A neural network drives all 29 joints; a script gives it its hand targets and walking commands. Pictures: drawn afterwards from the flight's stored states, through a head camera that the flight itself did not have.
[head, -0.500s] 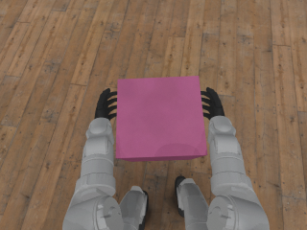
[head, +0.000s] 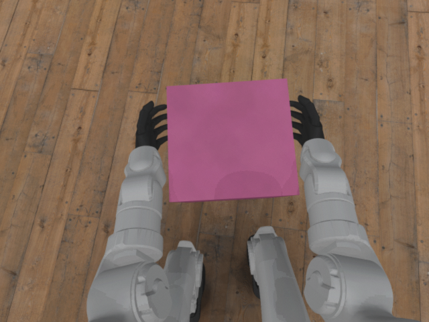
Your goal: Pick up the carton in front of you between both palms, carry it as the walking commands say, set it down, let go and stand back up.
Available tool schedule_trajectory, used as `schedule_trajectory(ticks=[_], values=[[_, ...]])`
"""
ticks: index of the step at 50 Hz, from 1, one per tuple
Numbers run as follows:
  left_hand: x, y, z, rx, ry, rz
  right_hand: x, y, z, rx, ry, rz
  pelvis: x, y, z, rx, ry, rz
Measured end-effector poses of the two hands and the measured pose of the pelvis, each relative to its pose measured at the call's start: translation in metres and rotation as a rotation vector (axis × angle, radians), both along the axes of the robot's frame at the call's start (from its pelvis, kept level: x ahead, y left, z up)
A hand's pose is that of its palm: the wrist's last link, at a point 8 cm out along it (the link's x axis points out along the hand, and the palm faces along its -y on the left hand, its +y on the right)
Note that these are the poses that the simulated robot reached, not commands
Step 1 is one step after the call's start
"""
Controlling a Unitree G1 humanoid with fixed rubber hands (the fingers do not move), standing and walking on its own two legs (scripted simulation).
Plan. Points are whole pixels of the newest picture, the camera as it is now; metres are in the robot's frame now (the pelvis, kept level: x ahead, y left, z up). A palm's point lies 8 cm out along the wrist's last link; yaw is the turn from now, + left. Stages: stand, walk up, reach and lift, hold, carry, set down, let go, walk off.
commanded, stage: set down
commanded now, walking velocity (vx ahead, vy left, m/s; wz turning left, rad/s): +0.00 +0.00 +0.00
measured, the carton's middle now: (228, 152) +0.44 -0.04 -0.17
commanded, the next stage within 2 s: none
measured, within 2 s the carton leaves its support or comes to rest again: rests again in 1.28 s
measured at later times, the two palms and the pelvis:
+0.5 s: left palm (178, 153) +0.47 +0.08 -0.24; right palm (298, 145) +0.46 -0.22 -0.25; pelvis -0.04 +0.00 -0.13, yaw +3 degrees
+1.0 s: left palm (187, 156) +0.49 +0.08 -0.35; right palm (291, 147) +0.49 -0.22 -0.35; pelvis -0.05 -0.01 -0.20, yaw +5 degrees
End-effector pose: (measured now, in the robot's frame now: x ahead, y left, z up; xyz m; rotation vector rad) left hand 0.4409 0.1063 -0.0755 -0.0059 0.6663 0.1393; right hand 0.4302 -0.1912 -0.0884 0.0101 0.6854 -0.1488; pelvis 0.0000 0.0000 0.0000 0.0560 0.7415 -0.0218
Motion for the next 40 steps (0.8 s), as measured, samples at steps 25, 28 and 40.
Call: schedule_trajectory(ticks=[25, 28, 40], values=[[0.027, -0.024, -0.167, 0.002, 0.03, 0.0, 0.034, -0.025, -0.162, -0.023, 0.029, 0.03, -0.037, -0.003, -0.127, 0.028, 0.042, 0.032], [0.032, -0.026, -0.186, 0.006, 0.032, -0.005, 0.038, -0.027, -0.182, -0.023, 0.032, 0.031, -0.04, -0.003, -0.14, 0.03, 0.035, 0.035], [0.047, -0.035, -0.254, 0.012, 0.054, -0.016, 0.051, -0.037, -0.252, -0.035, 0.055, 0.042, -0.045, -0.005, -0.185, 0.03, -0.025, 0.052]])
